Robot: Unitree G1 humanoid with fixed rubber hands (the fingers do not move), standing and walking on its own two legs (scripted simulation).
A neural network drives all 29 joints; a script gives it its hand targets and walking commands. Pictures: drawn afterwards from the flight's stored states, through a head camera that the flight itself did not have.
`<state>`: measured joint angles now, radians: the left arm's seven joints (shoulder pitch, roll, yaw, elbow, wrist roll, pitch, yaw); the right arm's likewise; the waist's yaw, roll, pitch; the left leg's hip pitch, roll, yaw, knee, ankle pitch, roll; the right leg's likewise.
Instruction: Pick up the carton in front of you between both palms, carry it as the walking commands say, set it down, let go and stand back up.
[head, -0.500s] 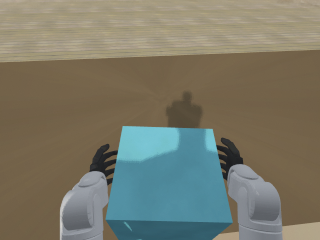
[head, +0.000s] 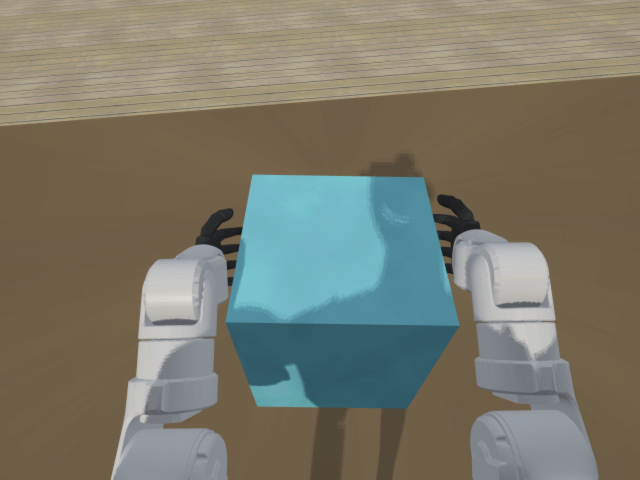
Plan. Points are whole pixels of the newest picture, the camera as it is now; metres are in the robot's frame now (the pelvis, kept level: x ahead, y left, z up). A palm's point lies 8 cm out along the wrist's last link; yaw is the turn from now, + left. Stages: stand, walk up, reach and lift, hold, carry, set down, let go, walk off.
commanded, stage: carry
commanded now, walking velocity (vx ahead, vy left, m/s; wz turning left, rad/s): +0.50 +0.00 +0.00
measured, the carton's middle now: (334, 299) +0.35 +0.00 +0.05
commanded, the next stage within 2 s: none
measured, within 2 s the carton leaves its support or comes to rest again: neither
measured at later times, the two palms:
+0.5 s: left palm (253, 138) +0.70 +0.14 +0.08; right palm (416, 127) +0.69 -0.16 +0.09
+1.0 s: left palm (266, 103) +0.81 +0.13 +0.09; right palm (412, 87) +0.83 -0.17 +0.10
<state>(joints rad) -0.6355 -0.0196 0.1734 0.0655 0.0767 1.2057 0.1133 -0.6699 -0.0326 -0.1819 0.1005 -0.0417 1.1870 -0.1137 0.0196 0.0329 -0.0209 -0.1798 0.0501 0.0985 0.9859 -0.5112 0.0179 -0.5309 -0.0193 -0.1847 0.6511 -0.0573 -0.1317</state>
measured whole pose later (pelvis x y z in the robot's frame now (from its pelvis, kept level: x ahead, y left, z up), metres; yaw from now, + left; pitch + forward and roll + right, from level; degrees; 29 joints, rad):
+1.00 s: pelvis +0.46 -0.02 -0.02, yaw +0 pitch +6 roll +0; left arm -0.60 -0.03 0.20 0.00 0.07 1.20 0.14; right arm -0.67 0.01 -0.21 0.09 -0.06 1.16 -0.12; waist 0.00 0.00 -0.02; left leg -0.32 -0.02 0.06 0.63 -0.28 0.05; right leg -0.42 0.02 -0.07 0.59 -0.12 -0.07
